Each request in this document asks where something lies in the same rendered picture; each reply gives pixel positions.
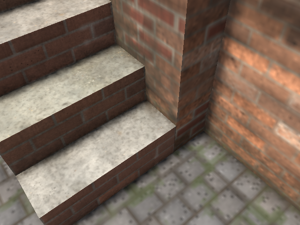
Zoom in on stairs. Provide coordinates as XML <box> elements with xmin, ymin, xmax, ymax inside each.
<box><xmin>0</xmin><ymin>0</ymin><xmax>176</xmax><ymax>225</ymax></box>

